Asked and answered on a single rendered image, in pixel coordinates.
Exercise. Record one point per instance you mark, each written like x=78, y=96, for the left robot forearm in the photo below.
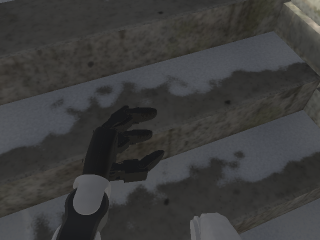
x=86, y=209

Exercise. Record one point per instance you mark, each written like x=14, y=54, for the left robot hand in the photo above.
x=112, y=138

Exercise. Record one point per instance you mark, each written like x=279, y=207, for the right robot thigh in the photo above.
x=212, y=226

